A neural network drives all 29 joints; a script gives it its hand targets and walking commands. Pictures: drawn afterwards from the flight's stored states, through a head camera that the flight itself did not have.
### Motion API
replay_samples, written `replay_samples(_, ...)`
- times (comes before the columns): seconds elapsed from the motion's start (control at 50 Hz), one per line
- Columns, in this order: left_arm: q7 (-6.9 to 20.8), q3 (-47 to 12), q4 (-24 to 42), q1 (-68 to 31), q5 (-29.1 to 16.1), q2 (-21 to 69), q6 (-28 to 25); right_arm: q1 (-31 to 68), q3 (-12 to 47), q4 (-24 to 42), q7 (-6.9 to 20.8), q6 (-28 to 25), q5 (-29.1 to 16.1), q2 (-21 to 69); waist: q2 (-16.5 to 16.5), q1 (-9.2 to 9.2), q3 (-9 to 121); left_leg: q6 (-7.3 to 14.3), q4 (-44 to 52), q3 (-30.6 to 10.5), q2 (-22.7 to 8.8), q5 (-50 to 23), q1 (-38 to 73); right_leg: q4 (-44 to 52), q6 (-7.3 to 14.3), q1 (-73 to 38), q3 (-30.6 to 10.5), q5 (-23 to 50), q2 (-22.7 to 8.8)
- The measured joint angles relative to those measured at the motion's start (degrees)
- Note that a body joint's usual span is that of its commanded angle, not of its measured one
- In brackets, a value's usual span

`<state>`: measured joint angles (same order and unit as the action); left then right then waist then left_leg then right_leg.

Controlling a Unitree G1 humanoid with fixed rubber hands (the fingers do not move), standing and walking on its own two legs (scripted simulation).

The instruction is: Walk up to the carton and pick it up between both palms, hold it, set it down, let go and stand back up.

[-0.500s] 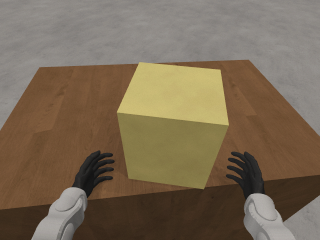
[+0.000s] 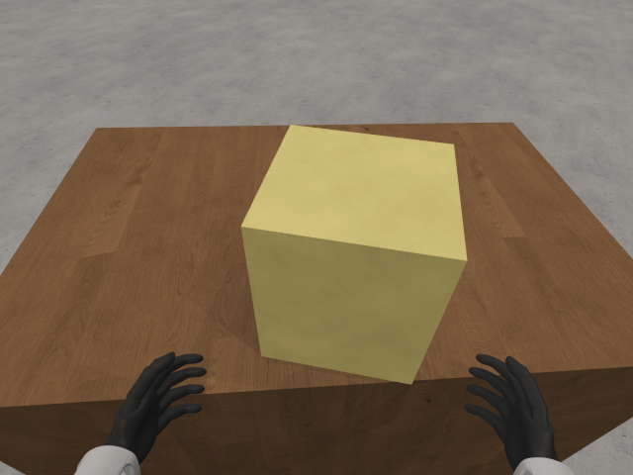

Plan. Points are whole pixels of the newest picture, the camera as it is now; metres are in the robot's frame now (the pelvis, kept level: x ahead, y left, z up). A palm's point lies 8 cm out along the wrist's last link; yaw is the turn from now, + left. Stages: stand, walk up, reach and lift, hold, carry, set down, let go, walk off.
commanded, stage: set down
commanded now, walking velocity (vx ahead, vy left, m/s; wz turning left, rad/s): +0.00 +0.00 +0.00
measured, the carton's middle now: (351, 256) +0.39 -0.02 +0.09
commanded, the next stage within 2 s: let go in 1.42 s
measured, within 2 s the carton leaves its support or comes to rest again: neither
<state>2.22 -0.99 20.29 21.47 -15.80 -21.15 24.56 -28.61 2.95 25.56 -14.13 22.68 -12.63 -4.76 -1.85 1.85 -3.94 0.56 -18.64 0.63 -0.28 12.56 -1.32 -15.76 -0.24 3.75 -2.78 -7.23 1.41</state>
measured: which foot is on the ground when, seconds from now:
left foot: down 0.00-1.00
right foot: down 0.00-1.00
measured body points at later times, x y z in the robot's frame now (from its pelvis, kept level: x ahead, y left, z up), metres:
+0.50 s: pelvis +0.00 +0.00 +0.00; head +0.00 +0.02 +0.45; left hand +0.19 +0.23 +0.03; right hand +0.18 -0.19 +0.02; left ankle -0.02 +0.11 -0.75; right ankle +0.02 -0.12 -0.75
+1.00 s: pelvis +0.00 -0.01 +0.00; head +0.01 -0.01 +0.45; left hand +0.18 +0.22 +0.02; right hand +0.18 -0.20 -0.02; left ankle -0.02 +0.11 -0.75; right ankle +0.02 -0.12 -0.75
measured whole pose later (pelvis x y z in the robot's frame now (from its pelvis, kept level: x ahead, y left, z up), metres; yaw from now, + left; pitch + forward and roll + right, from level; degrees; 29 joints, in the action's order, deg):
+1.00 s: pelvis +0.00 -0.01 +0.00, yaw +2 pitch -5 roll -1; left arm 4.8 -1.0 9.0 20.9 -10.1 -17.7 14.4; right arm -27.8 0.0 4.9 -8.4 11.3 -5.9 -5.9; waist 2.0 3.5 -5.7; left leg 0.0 -20.1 -0.6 -0.7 13.2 -2.3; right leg -17.0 0.3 4.0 -0.9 -8.4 1.5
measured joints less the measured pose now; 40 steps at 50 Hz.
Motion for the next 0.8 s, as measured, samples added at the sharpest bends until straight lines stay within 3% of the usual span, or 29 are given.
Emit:
replay_samples(0.08,0.01,-0.35,2.08,3.28,-0.19,-1.64,-0.96,-3.14,-0.21,1.46,0.61,-0.3,0.11,-0.06,0.19,0.79,-0.27,0.0,-0.62,-0.29,-0.06,0.21,-0.48,0.03,0.03,0.07,0.33,0.02,0.03)
replay_samples(0.26,0.76,-1.17,0.42,3.89,-0.61,-2.2,-3.11,-2.15,-0.43,0.22,1.29,-1.42,1.8,0.27,0.98,0.63,0.69,0.13,-1.73,-0.48,-0.06,0.55,-1.55,-0.21,-0.11,0.65,0.61,0.05,-0.01)
replay_samples(0.5,0.76,0.06,-5.57,-0.18,3.83,1.09,-2.24,1.02,-1.73,-7.86,3.59,-1.16,2.95,-1.36,1.64,0.34,-1.83,0.28,-2.34,-0.13,-0.07,0.99,-0.46,-0.87,-0.22,-0.37,0.4,-0.35,-0.04)
replay_samples(0.8,1.45,0.27,-6.73,1.62,5.67,2.46,-7.28,-0.71,-1.82,-13.31,5.12,-8.92,5.13,-0.8,2.67,0.94,-1.62,-0.34,-1.05,-0.77,-0.45,0.59,-1.2,0.11,0.32,0.24,1.24,-0.4,0.21)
